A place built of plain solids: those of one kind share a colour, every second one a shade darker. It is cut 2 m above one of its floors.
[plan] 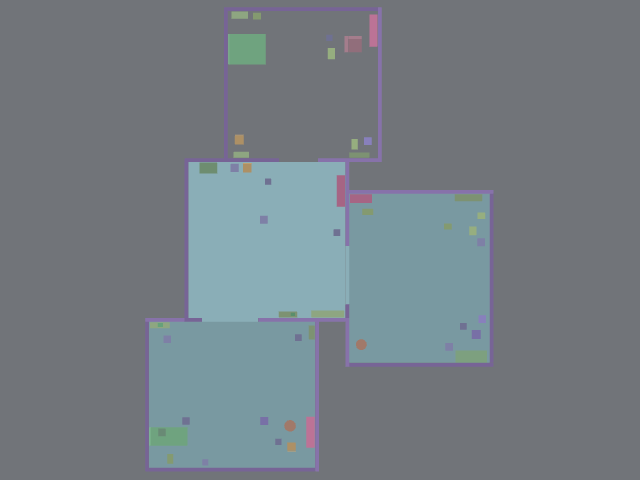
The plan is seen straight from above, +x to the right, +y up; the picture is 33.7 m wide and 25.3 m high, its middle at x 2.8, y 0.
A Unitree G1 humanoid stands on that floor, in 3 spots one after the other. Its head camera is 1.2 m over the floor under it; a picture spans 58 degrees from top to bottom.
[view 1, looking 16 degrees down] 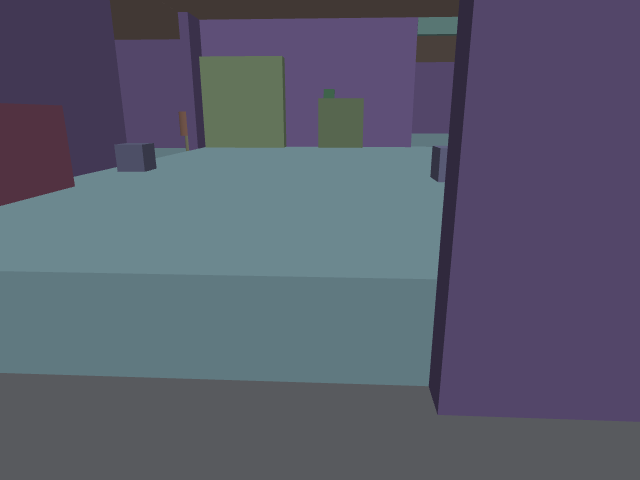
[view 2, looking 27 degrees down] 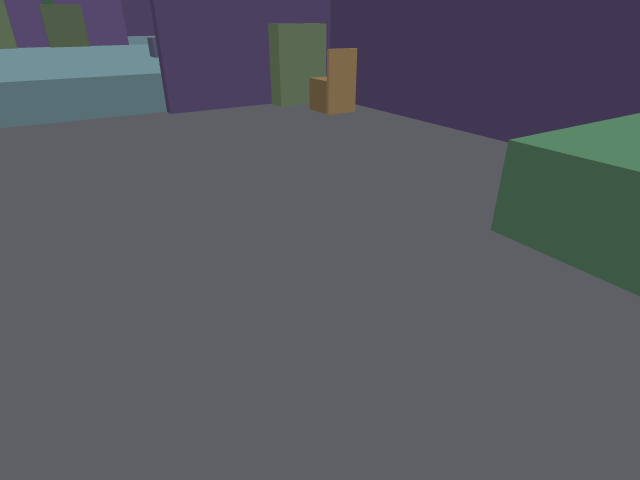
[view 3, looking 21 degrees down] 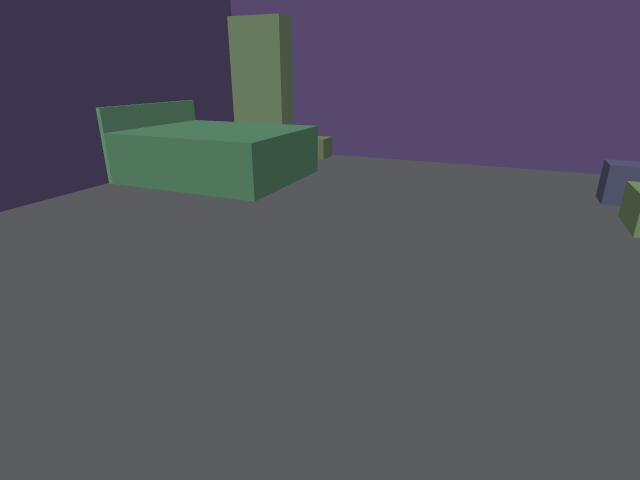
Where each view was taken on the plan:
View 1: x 1.05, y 5.87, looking -87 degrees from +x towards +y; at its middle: floor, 2.44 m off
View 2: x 2.18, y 10.78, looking -122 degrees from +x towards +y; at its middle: ground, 2.64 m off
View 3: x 2.18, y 5.63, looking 113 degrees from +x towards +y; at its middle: ground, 3.35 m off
